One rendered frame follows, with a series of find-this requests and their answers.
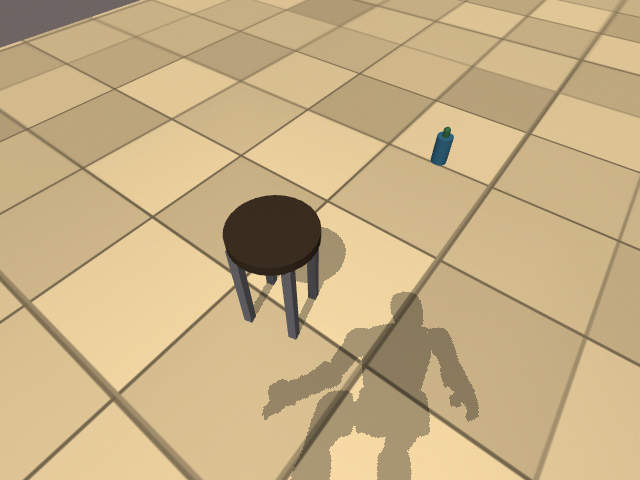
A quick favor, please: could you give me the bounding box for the stool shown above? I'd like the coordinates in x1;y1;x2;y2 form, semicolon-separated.
223;195;321;340

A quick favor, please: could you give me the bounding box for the bottle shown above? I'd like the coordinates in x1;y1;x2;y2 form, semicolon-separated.
431;127;454;166

